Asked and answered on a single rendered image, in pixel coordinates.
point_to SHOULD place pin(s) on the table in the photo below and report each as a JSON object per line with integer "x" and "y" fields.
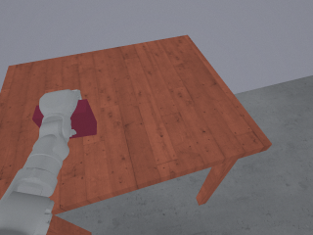
{"x": 162, "y": 112}

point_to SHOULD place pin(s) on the left robot hand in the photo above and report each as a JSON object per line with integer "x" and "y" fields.
{"x": 61, "y": 101}

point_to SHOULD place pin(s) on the left robot forearm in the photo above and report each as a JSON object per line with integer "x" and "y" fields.
{"x": 40, "y": 171}

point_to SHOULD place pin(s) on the robot left upper arm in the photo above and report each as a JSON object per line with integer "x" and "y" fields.
{"x": 26, "y": 214}

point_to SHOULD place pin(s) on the sponge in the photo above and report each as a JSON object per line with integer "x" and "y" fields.
{"x": 82, "y": 120}

